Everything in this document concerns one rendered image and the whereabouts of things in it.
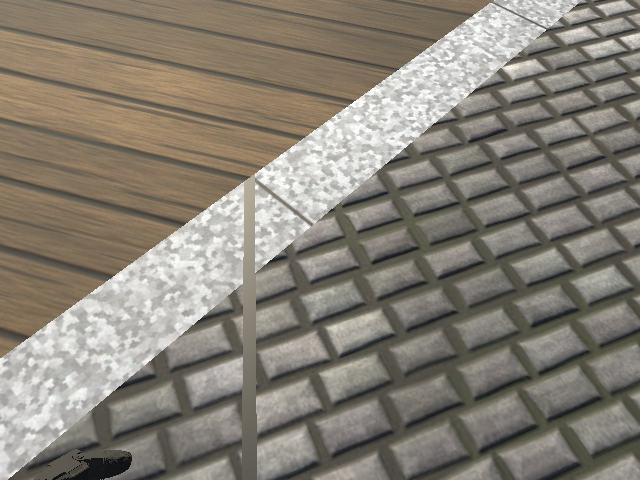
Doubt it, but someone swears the robot left hand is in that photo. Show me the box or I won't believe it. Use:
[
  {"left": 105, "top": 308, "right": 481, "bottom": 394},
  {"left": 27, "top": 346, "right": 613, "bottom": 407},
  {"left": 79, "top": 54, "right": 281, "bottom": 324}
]
[{"left": 33, "top": 449, "right": 132, "bottom": 480}]

